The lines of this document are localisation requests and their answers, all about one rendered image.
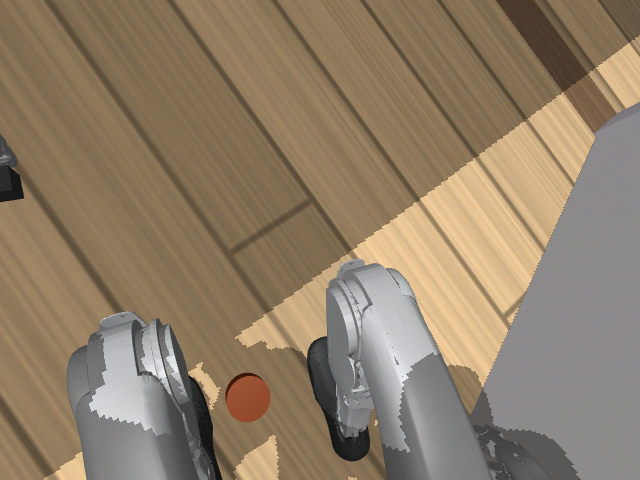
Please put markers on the right robot foot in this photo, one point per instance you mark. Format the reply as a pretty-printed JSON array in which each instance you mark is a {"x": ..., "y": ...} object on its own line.
[{"x": 324, "y": 388}]

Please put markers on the left robot hand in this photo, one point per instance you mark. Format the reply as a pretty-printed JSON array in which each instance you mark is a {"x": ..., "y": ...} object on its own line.
[{"x": 7, "y": 157}]

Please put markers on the right robot hand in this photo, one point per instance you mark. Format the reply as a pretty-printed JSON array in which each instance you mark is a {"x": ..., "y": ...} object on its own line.
[{"x": 514, "y": 461}]

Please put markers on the left robot foot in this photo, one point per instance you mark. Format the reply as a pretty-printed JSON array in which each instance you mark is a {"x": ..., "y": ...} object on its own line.
[{"x": 205, "y": 429}]

